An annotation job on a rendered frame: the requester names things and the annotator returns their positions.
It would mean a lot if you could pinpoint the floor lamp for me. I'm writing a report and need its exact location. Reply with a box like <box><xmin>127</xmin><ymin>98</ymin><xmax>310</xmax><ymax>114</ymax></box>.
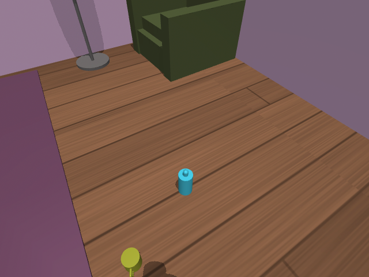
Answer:
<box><xmin>73</xmin><ymin>0</ymin><xmax>110</xmax><ymax>71</ymax></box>

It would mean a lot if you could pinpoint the armchair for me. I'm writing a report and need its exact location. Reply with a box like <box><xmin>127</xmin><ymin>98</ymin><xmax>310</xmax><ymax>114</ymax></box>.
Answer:
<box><xmin>126</xmin><ymin>0</ymin><xmax>246</xmax><ymax>82</ymax></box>

